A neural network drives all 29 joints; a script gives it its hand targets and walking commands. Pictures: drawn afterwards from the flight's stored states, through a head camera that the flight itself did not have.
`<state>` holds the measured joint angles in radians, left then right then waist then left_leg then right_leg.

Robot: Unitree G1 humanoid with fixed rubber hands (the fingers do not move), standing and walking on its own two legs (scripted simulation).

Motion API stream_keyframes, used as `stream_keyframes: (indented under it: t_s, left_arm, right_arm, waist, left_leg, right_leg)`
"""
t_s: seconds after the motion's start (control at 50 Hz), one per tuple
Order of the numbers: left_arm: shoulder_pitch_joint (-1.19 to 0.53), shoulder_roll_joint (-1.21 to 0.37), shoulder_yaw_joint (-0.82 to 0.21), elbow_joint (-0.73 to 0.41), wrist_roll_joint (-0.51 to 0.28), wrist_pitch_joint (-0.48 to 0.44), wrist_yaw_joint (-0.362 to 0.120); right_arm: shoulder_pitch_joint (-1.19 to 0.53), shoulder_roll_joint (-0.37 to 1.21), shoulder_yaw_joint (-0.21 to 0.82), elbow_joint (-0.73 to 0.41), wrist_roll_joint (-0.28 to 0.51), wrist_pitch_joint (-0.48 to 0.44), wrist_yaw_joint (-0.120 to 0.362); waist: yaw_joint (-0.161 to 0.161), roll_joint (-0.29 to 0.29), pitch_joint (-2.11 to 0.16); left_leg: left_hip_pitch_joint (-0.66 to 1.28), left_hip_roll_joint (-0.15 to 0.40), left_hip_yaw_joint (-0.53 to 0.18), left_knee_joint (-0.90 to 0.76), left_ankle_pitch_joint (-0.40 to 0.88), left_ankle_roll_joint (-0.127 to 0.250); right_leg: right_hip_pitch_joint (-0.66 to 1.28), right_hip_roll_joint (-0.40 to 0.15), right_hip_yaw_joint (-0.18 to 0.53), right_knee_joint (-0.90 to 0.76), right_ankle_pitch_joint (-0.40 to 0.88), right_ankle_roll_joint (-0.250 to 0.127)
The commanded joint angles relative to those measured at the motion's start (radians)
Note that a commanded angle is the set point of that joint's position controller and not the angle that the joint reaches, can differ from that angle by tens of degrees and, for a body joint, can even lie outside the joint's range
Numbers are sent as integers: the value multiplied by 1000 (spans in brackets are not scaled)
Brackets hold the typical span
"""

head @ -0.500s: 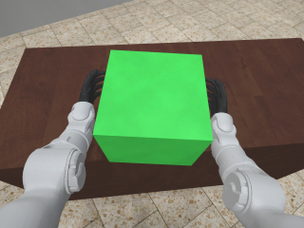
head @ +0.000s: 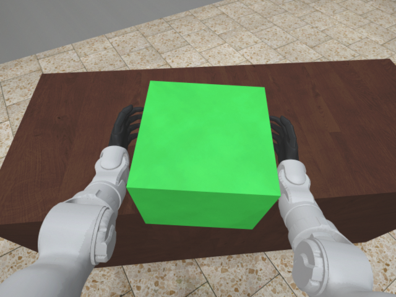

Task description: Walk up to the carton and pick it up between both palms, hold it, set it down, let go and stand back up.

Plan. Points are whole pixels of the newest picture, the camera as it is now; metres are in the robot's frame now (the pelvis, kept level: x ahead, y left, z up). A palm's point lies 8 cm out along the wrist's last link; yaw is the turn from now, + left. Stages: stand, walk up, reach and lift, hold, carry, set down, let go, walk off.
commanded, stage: reach and lift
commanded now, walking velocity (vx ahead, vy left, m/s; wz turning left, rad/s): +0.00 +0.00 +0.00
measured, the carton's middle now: (203, 157) +0.43 -0.02 -0.01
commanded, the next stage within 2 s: hold in 2.00 s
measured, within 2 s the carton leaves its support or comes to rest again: leaves its support in 0.02 s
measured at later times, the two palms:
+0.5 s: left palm (114, 138) +0.41 +0.15 +0.10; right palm (299, 151) +0.38 -0.19 +0.09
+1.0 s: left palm (107, 130) +0.40 +0.16 +0.14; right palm (306, 136) +0.38 -0.19 +0.13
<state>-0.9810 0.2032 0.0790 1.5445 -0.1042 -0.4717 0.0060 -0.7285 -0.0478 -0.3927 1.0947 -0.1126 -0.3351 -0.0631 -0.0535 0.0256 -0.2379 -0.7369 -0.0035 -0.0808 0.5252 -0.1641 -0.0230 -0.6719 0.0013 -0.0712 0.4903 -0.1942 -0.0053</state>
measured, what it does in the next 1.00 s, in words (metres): stands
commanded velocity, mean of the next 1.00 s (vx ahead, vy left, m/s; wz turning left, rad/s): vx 0.00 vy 0.00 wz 0.00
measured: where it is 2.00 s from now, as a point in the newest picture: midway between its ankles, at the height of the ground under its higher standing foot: outside the picture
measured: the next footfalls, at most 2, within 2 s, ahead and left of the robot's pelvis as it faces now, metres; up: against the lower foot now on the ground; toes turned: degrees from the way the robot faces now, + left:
none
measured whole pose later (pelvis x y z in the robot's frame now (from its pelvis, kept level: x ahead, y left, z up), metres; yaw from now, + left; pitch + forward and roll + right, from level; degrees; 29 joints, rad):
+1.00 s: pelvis +0.00 -0.01 +0.02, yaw +1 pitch +7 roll +0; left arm -0.74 0.17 0.07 1.02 -0.08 0.00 0.04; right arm -0.59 -0.10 -0.12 0.76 0.04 0.10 -0.15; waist -0.03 0.03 -0.21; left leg -0.36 0.00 -0.08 0.38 -0.14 -0.02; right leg -0.32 0.00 -0.07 0.39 -0.19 -0.02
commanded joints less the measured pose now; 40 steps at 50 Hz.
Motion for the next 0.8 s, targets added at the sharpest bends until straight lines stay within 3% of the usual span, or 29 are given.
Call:
stream_keyframes:
  t_s: [0.0, 0.04, 0.06, 0.08, 0.1, 0.14, 0.18, 0.2, 0.22, 0.28, 0.3, 0.32, 0.36, 0.4, 0.44, 0.46, 0.48, 0.5, 0.52, 0.54, 0.56, 0.6, 0.62, 0.64, 0.7, 0.72, 0.74, 0.76, 0.78]
  left_arm:
    - [-632, -695, -284, -433, 39, -83, -124]
    - [-662, -663, -230, -399, 62, -70, -129]
    - [-617, -704, -282, -494, 27, -69, -121]
    - [-634, -712, -282, -478, 26, -66, -125]
    - [-609, -719, -290, -492, 25, -50, -121]
    - [-621, -733, -318, -551, 29, -41, -116]
    - [-598, -718, -291, -518, 34, -8, -124]
    - [-594, -731, -324, -620, 14, -15, -118]
    - [-550, -714, -296, -558, 30, 13, -123]
    - [-700, -710, -320, -660, 18, 20, -124]
    - [-615, -729, -335, -654, 12, 45, -122]
    - [-635, -701, -295, -567, 30, 69, -129]
    - [-565, -707, -270, -638, 27, 82, -128]
    - [-629, -695, -270, -600, 27, 120, -137]
    - [-642, -719, -299, -665, 17, 142, -131]
    - [-641, -677, -235, -552, 33, 162, -142]
    - [-648, -695, -237, -612, 34, 154, -142]
    - [-585, -713, -254, -637, 20, 173, -141]
    - [-627, -697, -216, -578, 39, 191, -152]
    - [-663, -707, -251, -666, 15, 181, -147]
    - [-634, -682, -205, -586, 34, 197, -154]
    - [-593, -685, -183, -630, 42, 213, -152]
    - [-634, -668, -161, -561, 56, 223, -159]
    - [-569, -680, -169, -638, 48, 226, -156]
    - [-614, -688, -157, -608, 60, 253, -167]
    - [-533, -665, -131, -606, 75, 268, -172]
    - [-580, -681, -157, -653, 63, 269, -177]
    - [-586, -671, -150, -701, 62, 274, -175]
    - [-555, -682, -143, -717, 74, 292, -172]
  right_arm:
    - [-630, 642, 468, -226, -19, -48, 173]
    - [-663, 643, 475, -219, 3, -18, 171]
    - [-650, 667, 543, -324, 39, -24, 167]
    - [-649, 653, 529, -314, 34, -17, 164]
    - [-614, 643, 535, -269, 53, 5, 164]
    - [-611, 672, 584, -336, 75, 15, 154]
    - [-627, 670, 577, -337, 101, 50, 145]
    - [-618, 700, 634, -408, 116, 50, 142]
    - [-596, 671, 607, -361, 127, 75, 137]
    - [-700, 687, 612, -434, 130, 85, 135]
    - [-644, 674, 627, -434, 158, 106, 133]
    - [-652, 656, 598, -353, 140, 133, 135]
    - [-624, 666, 622, -408, 160, 151, 134]
    - [-666, 640, 588, -380, 156, 183, 130]
    - [-697, 635, 588, -417, 174, 184, 137]
    - [-731, 608, 544, -353, 164, 203, 140]
    - [-776, 626, 549, -450, 167, 183, 142]
    - [-711, 620, 567, -440, 189, 205, 138]
    - [-754, 602, 529, -398, 163, 220, 139]
    - [-759, 622, 553, -453, 175, 211, 142]
    - [-774, 608, 534, -444, 171, 224, 140]
    - [-742, 620, 530, -438, 176, 239, 147]
    - [-766, 603, 497, -381, 141, 247, 148]
    - [-757, 627, 547, -459, 175, 242, 149]
    - [-789, 597, 517, -435, 172, 258, 148]
    - [-717, 614, 537, -407, 178, 276, 143]
    - [-743, 624, 544, -463, 180, 269, 135]
    - [-717, 635, 571, -436, 198, 282, 135]
    - [-720, 635, 573, -468, 201, 285, 131]
  waist:
    - [-2, 117, -773]
    - [32, 86, -706]
    - [27, 71, -815]
    - [4, 59, -798]
    - [5, 67, -769]
    - [0, 55, -801]
    - [-1, 24, -697]
    - [8, 21, -774]
    - [1, 27, -659]
    - [1, 27, -706]
    - [0, 37, -689]
    - [0, 38, -556]
    - [19, -12, -584]
    - [-2, -11, -490]
    - [-2, 18, -515]
    - [21, -10, -395]
    - [27, -24, -472]
    - [9, -26, -425]
    - [14, -22, -376]
    - [6, -26, -454]
    - [15, -45, -369]
    - [31, -61, -349]
    - [33, -66, -295]
    - [52, -77, -347]
    - [34, -39, -364]
    - [51, -59, -309]
    - [31, -57, -363]
    - [58, -44, -369]
    - [41, -54, -395]
  left_leg:
    - [587, 3, 87, 29, 485, -69]
    - [531, -9, 98, 13, 421, -54]
    - [570, -9, 88, 35, 505, -55]
    - [564, -10, 80, 24, 463, -56]
    - [556, -12, 77, 14, 445, -57]
    - [559, -19, 71, 20, 493, -54]
    - [514, -30, 71, -10, 405, -41]
    - [519, -35, 73, -2, 438, -40]
    - [476, -40, 66, -24, 376, -33]
    - [476, -40, 67, -27, 345, -35]
    - [524, -40, 59, -34, 345, -39]
    - [486, -44, 65, -61, 220, -27]
    - [491, -48, 68, -75, 234, -10]
    - [497, -49, 66, -93, 172, -8]
    - [546, -44, 60, -97, 194, -21]
    - [470, -45, 73, -127, 49, 2]
    - [492, -42, 77, -118, 93, 2]
    - [507, -47, 70, -128, 120, -2]
    - [498, -45, 72, -142, 61, 1]
    - [518, -43, 72, -139, 104, -1]
    - [504, -46, 75, -152, 52, 8]
    - [501, -45, 74, -176, 29, 14]
    - [473, -48, 83, -190, -31, 21]
    - [510, -44, 87, -182, 41, 23]
    - [514, -49, 81, -189, 72, 16]
    - [510, -56, 91, -196, 65, 27]
    - [514, -58, 86, -194, 92, 22]
    - [522, -62, 88, -194, 110, 24]
    - [554, -63, 82, -188, 156, 24]
  right_leg:
    - [471, 29, 5, -32, 421, 15]
    - [499, 21, 27, -43, 369, 20]
    - [554, 27, 27, -17, 493, 24]
    - [524, 33, 17, -26, 435, 25]
    - [515, 35, 19, -35, 409, 19]
    - [568, 37, 34, -20, 494, 29]
    - [604, 30, 49, -34, 457, 30]
    - [662, 28, 56, -14, 525, 34]
    - [657, 22, 65, -30, 475, 31]
    - [642, 25, 66, -16, 444, 32]
    - [622, 35, 65, -35, 414, 22]
    - [577, 25, 65, -60, 285, 23]
    - [661, 21, 72, -56, 355, 22]
    - [607, 25, 67, -74, 269, 21]
    - [603, 29, 62, -82, 251, 11]
    - [573, 15, 76, -98, 119, 14]
    - [607, 13, 74, -84, 169, 13]
    - [634, 18, 63, -88, 218, 14]
    - [595, 17, 64, -105, 137, 12]
    - [620, 19, 60, -99, 182, 16]
    - [606, 19, 63, -108, 136, 20]
    - [616, 16, 67, -124, 107, 17]
    - [596, 7, 68, -129, 52, 18]
    - [649, 13, 72, -126, 121, 19]
    - [665, 10, 68, -124, 167, 22]
    - [703, 5, 81, -135, 177, 27]
    - [742, 1, 76, -124, 224, 32]
    - [764, 3, 88, -115, 251, 34]
    - [780, 11, 78, -119, 292, 37]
